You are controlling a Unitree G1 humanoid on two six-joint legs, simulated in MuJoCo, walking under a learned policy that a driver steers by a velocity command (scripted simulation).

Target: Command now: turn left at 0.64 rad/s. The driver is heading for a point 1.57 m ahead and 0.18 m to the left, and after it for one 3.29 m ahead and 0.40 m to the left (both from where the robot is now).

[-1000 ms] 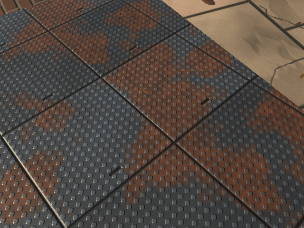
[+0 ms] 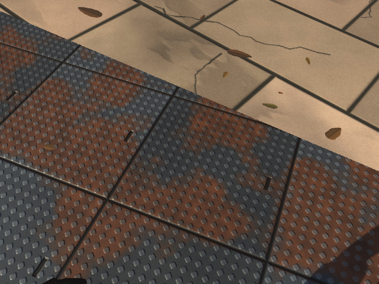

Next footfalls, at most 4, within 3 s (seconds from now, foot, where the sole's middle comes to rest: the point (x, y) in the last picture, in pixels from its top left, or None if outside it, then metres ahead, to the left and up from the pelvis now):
0.04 left None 0.02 0.11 -0.77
0.52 right None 0.14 -0.09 -0.77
1.12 right None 0.46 -0.14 -0.77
1.58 left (207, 181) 0.88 -0.10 -0.77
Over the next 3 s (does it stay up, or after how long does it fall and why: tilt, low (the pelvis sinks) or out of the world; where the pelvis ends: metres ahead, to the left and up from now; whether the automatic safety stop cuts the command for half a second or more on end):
stays up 1.79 0.39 -0.02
